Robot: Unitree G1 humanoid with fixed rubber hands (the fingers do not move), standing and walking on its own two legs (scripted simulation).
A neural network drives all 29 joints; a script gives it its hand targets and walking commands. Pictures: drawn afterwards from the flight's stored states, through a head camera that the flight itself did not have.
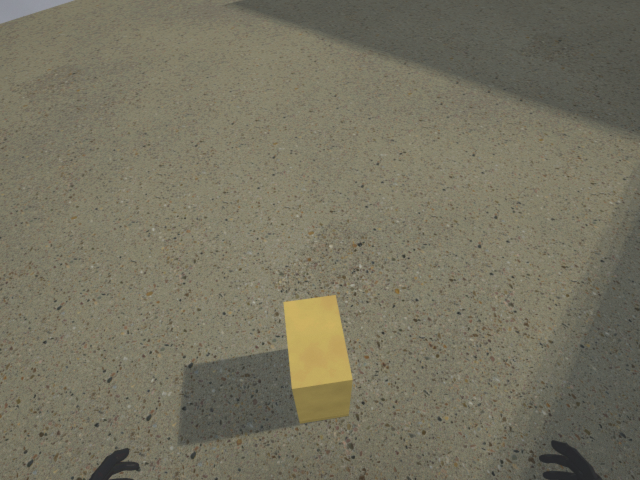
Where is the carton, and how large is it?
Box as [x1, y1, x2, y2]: [283, 295, 352, 423]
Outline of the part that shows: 335,295 283,302 291,385 300,423 348,415 352,379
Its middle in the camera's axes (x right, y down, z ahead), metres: +0.00 +0.35 +1.11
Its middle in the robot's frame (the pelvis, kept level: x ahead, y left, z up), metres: +0.51 +0.04 -0.61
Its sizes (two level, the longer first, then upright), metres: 0.242 0.148 0.300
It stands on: the floor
